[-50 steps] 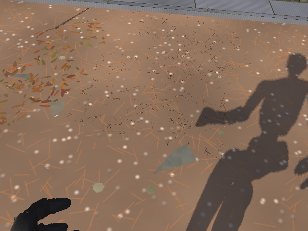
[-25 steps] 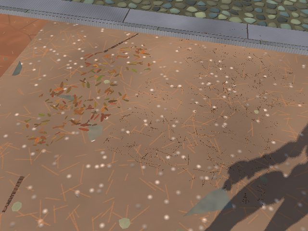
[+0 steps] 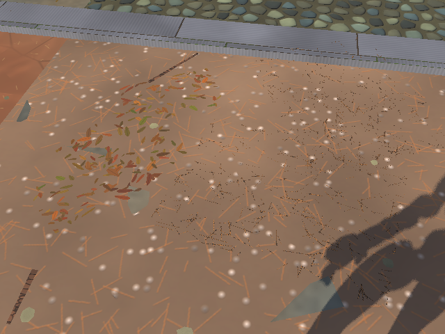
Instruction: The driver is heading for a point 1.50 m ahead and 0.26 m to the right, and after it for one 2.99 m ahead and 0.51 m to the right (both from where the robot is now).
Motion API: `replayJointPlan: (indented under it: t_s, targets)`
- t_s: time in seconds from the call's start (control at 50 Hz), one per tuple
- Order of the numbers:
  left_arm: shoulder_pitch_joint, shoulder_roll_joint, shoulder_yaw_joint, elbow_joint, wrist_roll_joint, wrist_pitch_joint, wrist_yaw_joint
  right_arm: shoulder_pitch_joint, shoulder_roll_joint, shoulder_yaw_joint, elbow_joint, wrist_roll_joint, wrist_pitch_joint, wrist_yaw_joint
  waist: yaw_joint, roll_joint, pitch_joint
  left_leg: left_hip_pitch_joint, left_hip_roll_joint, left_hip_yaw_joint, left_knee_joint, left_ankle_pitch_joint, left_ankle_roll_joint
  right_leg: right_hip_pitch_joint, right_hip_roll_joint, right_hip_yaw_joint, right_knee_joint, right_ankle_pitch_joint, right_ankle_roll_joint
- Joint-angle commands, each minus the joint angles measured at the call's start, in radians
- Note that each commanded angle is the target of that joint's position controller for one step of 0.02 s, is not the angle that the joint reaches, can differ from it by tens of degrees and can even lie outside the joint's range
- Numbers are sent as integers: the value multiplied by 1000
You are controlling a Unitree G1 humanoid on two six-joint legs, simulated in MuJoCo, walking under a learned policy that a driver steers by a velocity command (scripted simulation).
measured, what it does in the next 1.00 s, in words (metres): walks ahead: right foot, then left foot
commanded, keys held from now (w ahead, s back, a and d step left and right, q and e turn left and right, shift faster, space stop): w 0.34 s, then no key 0.66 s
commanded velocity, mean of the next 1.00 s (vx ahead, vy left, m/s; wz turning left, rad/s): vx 0.17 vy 0.00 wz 0.00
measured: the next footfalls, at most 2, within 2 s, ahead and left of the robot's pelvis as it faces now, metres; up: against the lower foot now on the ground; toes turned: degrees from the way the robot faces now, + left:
right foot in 0.62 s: +0.34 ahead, -0.08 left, +0.00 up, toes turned -2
left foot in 0.92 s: +0.27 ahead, +0.15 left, +0.00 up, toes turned +1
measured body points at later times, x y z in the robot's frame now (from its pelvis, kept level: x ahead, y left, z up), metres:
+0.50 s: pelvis +0.12 +0.03 +0.01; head +0.14 +0.05 +0.46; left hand +0.28 +0.29 -0.12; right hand +0.06 -0.21 -0.13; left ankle +0.02 +0.13 -0.74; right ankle +0.23 -0.11 -0.69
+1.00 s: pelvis +0.24 +0.01 +0.00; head +0.24 +0.02 +0.45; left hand +0.33 +0.26 -0.15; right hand +0.29 -0.25 -0.14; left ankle +0.23 +0.15 -0.74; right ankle +0.30 -0.08 -0.74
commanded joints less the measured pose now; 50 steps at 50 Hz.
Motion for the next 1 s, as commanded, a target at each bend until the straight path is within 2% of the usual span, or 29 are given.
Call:
replayJointPlan:
  t_s: [0.02,0.06,0.1,0.14,0.18,0.2,0.22,0.24,0.26,0.28,0.3,0.32,0.34,0.36,0.4,0.48,0.54,0.6,0.62,0.64,0.66,0.68,0.7,0.74,0.82,0.9,0.94,0.96,1.0]
  targets:
    - [24,121,22,-8,-7,-3,5,36,-102,-24,-6,7,-5,-6,3,-15,-58,-5,-14,26,-39,48,31,4,-18,26,-88,-23,-43]
    - [42,153,34,-9,-18,-5,7,20,-93,-22,-7,12,-10,-8,16,-67,28,-129,-41,51,18,-240,48,-55,-70,121,-155,-388,-98]
    - [105,195,47,-2,-23,-25,6,-17,-69,-16,-27,23,-38,-4,36,-165,92,-256,-44,86,163,-210,51,-38,-226,353,-287,-567,-188]
    - [113,213,57,-5,-20,-50,7,-42,-68,-18,-35,33,-66,8,32,-190,127,-289,7,44,262,-172,74,-70,-329,500,-351,-536,-252]
    - [58,194,56,-30,-30,-63,2,-1,-69,-22,-16,36,-85,23,-11,-171,104,-215,30,43,167,-185,103,-82,-307,419,-327,-411,-220]
    - [-1,187,54,-49,-41,-61,-1,67,-65,-26,18,37,-92,27,-59,-156,87,-53,15,72,16,-104,117,-158,-250,315,-292,-344,-178]
    - [-26,165,50,-63,-40,-59,-5,150,-73,-37,67,32,-92,28,-91,-120,60,112,-21,90,-53,5,108,-233,-176,216,-209,-248,-140]
    - [-38,116,36,-75,-30,-64,-9,250,-107,-51,101,24,-89,26,-119,0,13,238,53,-42,-110,-10,121,-309,-101,106,-10,-126,-93]
    - [-56,63,22,-113,-20,-79,-10,364,-214,-78,118,24,-92,30,-139,285,-29,356,267,-427,-282,-134,224,-477,28,-51,333,-127,-21]
    - [-83,101,32,-133,-29,-94,-9,371,-192,-62,117,12,-108,42,-135,269,-11,347,372,-648,-346,-162,307,-597,33,42,538,-270,-28]
    - [-52,117,38,-125,-48,-105,-17,295,-135,-43,98,10,-121,43,-83,160,43,340,365,-571,-328,-125,297,-668,-28,90,640,-211,-53]
    - [-22,111,36,-110,-54,-112,-24,247,-112,-35,82,12,-128,45,-59,117,45,338,320,-461,-326,-61,263,-679,-62,90,657,-116,-73]
    - [-22,114,41,-106,-44,-117,-27,219,-115,-33,76,16,-128,50,-48,78,50,333,294,-377,-337,32,235,-685,-86,80,626,-38,-79]
    - [-33,123,48,-106,-32,-117,-29,200,-96,-22,73,12,-122,49,-38,71,58,308,269,-285,-332,264,207,-649,-99,68,578,9,-73]
    - [-26,79,44,-104,-22,-107,-38,219,-75,-11,83,1,-103,40,-29,95,29,269,213,-135,-303,616,180,-555,-80,16,493,52,-45]
    - [-160,11,17,-160,-13,-85,-38,222,-121,-12,94,-4,-78,12,-49,98,25,109,138,16,-289,759,161,-348,-8,-63,169,203,-1]
    - [-160,50,23,-175,-18,-71,-36,223,-143,-18,117,5,-76,11,-36,137,-3,88,172,4,-258,772,158,-229,12,-44,86,288,-20]
    - [-23,120,53,-136,-2,-76,-32,142,-133,-19,112,20,-74,7,58,119,-66,141,172,-4,-115,848,122,-78,35,-26,-24,348,-82]
    - [41,148,66,-115,7,-78,-28,160,-129,-18,117,15,-73,10,82,77,-108,128,130,12,-9,811,91,33,23,-18,-75,490,-102]
    - [122,207,79,-101,21,-78,-21,214,-104,-10,111,-13,-76,13,72,-30,-218,-15,71,31,175,513,50,278,-122,121,11,880,-153]
    - [168,190,68,-87,31,-67,-19,359,3,21,142,-10,-69,16,25,-225,-388,-196,-36,35,499,-192,-10,490,-363,388,-4,1036,-349]
    - [152,126,47,-81,7,-65,-30,327,-24,11,154,11,-61,17,35,-181,-404,-200,-50,-71,646,-402,-30,388,-370,488,-98,835,-379]
    - [50,117,42,-100,-8,-68,-32,247,-71,-3,129,32,-52,13,18,-137,-258,-260,-13,-69,690,-376,-31,240,-334,410,-156,608,-339]
    - [-75,70,23,-124,4,-71,-25,152,-83,-16,115,21,-28,-11,-17,-65,-111,-250,43,-40,609,-279,-36,0,-261,288,-236,361,-260]
    - [-96,88,27,-115,30,-56,-6,148,-36,-11,122,8,-2,-34,-54,-120,-101,-75,51,-3,285,-214,-33,-157,-185,196,-285,188,-221]
    - [-92,97,28,-113,-3,-40,7,142,-41,-11,149,-11,14,-15,-79,-93,-103,109,24,42,22,100,8,-254,-149,166,-309,-176,-158]
    - [-50,77,22,-92,1,-35,4,98,-81,-12,125,-25,17,-14,-56,-42,-11,50,83,-19,-96,43,50,-279,-99,130,-295,-295,-69]
    - [-26,81,28,-99,2,-30,8,72,-136,-25,137,-11,10,-14,-11,69,31,-93,66,-18,-106,-119,68,-196,-42,64,-264,-217,-45]
    - [-6,76,26,-89,11,-31,13,34,-80,-14,141,-10,-16,-11,-1,99,22,-169,64,-23,-164,-126,49,-63,-27,46,-173,-59,-45]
